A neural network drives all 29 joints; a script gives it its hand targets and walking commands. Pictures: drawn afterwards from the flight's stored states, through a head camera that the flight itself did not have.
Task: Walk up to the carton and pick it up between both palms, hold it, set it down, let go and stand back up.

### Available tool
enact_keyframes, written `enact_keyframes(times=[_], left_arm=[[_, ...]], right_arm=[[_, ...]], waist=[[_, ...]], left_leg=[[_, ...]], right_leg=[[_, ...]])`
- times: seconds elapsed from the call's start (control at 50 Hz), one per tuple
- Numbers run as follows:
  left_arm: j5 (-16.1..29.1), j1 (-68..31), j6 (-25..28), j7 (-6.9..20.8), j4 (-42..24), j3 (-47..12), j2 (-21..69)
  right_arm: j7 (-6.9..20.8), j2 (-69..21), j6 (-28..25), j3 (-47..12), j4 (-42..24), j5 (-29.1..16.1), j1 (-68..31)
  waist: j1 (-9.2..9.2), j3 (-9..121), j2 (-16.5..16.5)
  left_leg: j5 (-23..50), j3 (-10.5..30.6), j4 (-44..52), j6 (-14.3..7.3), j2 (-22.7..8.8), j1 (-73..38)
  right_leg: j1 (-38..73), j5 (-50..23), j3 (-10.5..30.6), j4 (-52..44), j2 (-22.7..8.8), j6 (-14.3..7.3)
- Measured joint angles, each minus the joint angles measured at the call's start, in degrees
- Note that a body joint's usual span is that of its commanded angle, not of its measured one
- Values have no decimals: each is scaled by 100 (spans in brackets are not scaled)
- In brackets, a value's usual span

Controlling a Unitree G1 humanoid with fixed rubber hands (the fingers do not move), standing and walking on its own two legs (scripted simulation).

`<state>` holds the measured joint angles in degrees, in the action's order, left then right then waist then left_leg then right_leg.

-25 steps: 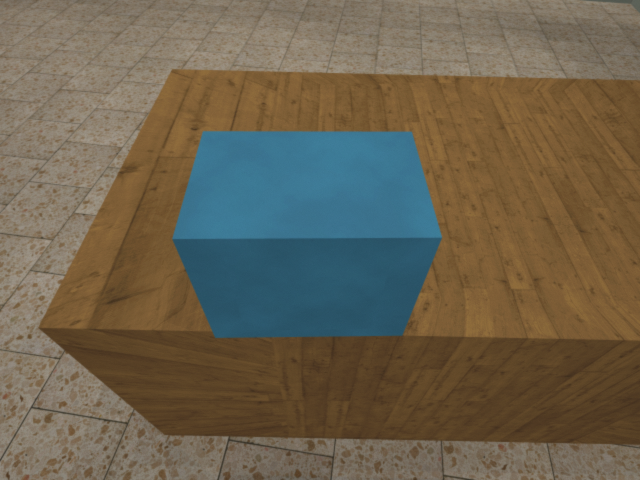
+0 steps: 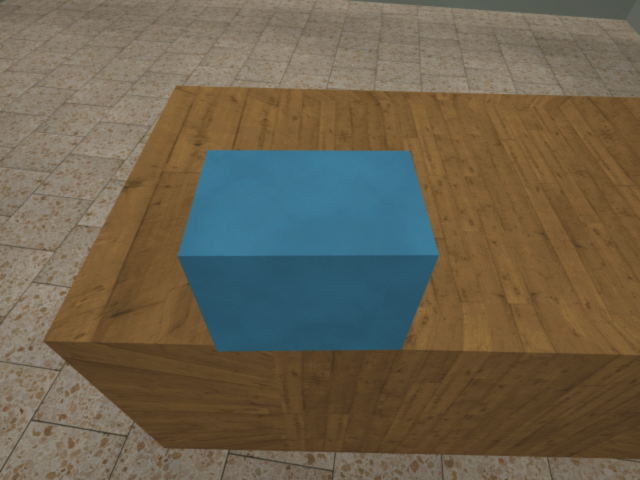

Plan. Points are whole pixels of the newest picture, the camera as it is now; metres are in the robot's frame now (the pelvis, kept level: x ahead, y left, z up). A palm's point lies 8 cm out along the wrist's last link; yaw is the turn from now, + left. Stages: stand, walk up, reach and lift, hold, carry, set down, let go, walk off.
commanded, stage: stand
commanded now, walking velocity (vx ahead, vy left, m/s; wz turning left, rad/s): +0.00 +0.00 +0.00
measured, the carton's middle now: (309, 255) +0.42 +0.03 +0.02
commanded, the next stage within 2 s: walk up in 1.22 s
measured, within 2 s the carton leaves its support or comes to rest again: neither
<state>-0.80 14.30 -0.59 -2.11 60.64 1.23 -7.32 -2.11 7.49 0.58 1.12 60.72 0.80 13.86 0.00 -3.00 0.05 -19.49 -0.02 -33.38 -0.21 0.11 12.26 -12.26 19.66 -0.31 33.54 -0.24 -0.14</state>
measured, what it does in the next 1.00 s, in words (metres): stands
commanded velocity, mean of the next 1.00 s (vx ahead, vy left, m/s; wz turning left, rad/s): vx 0.00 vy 0.00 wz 0.00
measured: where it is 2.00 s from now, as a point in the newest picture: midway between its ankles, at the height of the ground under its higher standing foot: outside the picture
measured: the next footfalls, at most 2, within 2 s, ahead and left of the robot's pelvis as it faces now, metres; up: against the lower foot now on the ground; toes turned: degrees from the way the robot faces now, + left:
none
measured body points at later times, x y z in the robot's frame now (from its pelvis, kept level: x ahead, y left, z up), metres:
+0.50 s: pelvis +0.01 +0.00 +0.01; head +0.02 +0.00 +0.46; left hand -0.02 +0.19 -0.16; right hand -0.01 -0.20 -0.16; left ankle -0.02 +0.12 -0.73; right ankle -0.02 -0.12 -0.73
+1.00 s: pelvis +0.02 +0.00 +0.01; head +0.04 +0.00 +0.46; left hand -0.01 +0.19 -0.16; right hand -0.01 -0.19 -0.16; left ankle -0.02 +0.12 -0.73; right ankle -0.02 -0.12 -0.73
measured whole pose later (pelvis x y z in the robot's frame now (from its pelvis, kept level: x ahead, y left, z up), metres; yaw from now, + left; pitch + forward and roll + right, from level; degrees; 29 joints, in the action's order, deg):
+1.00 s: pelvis +0.02 +0.00 +0.01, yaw +0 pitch -2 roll +0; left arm -0.4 16.5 0.3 -3.1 68.7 0.2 -4.4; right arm -2.9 4.2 0.1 0.1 69.7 0.5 16.0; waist 0.3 -4.3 0.7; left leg -17.8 0.2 -25.9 0.1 0.1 5.8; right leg -5.8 18.2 -0.6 26.3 -0.2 -0.2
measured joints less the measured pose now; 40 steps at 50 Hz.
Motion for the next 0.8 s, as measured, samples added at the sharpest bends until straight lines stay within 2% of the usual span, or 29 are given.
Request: enact_keyframes(times=[0.34, 0.8], left_arm=[[-3, 104, 15, -56, 669, -30, 217], [71, 261, 61, -98, 806, -113, 298]], right_arm=[[-50, -199, -8, -22, 677, 0, 75], [-82, -293, 7, -76, 856, -35, 227]], waist=[[0, -160, 5], [16, -67, -46]], left_leg=[[174, -2, 452, 7, 1, -442], [179, 10, 628, 15, -1, -595]], right_leg=[[438, -171, 1, -445, -1, 9], [604, -181, -11, -640, 1, 16]])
